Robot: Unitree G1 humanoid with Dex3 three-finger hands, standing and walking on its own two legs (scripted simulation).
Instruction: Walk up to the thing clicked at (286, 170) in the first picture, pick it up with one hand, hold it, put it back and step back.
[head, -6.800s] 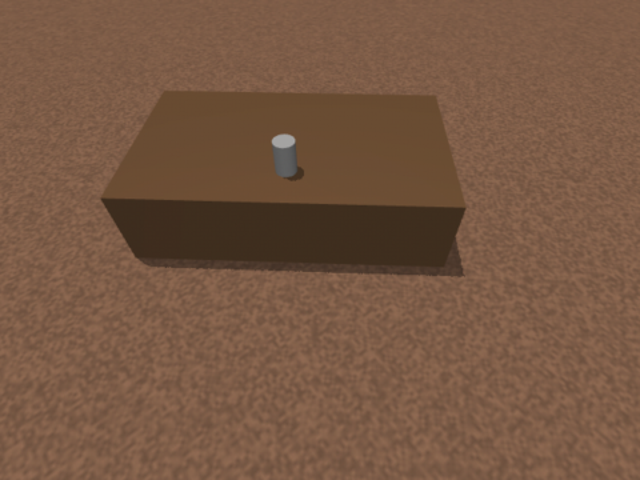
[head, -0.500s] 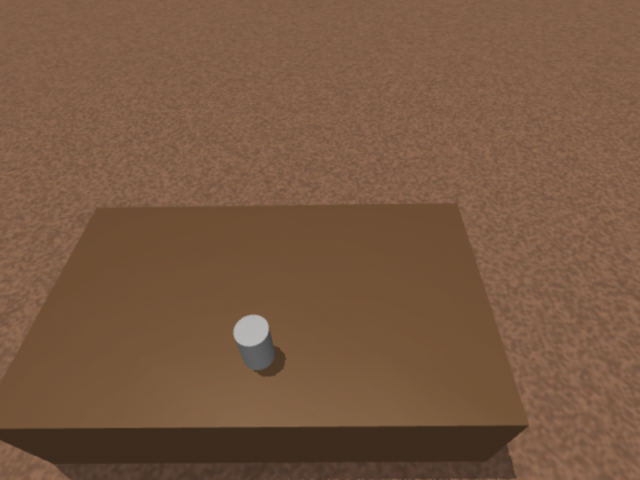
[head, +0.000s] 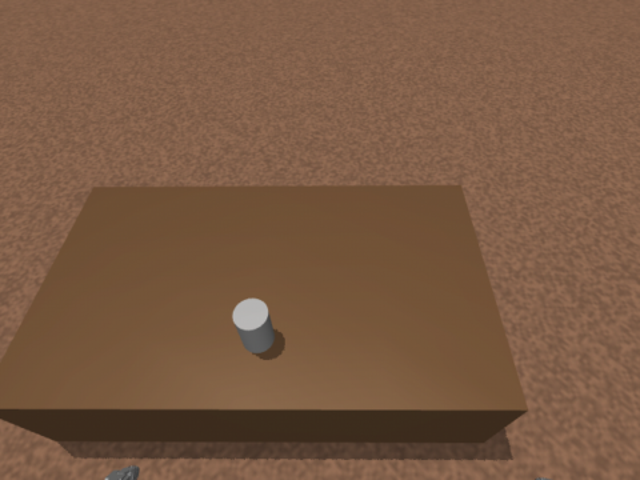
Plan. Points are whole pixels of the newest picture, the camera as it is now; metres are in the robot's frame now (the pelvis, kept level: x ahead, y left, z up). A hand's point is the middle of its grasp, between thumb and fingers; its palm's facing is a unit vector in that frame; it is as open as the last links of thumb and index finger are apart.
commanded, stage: go down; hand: left
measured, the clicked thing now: (254, 326) +0.50 +0.18 -0.39
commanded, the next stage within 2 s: none
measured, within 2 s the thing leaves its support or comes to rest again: neither
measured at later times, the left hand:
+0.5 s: hand (144, 476) +0.17 +0.26 -0.15, palm faces +0.03 -0.95 -0.32, open 16.5 cm
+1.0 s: hand out of the picture +0.16 +0.27 -0.14, palm faces +0.04 -0.94 -0.33, open 17.2 cm
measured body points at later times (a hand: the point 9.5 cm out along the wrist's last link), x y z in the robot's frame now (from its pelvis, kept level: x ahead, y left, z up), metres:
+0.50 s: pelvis +0.01 +0.02 -0.02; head +0.06 +0.03 +0.43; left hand +0.16 +0.31 -0.12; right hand +0.16 -0.23 -0.12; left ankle -0.02 +0.12 -0.75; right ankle +0.02 -0.10 -0.75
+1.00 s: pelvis +0.01 +0.03 -0.04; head +0.05 +0.04 +0.40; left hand +0.16 +0.32 -0.12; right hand +0.17 -0.22 -0.12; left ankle -0.02 +0.12 -0.75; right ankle +0.02 -0.10 -0.75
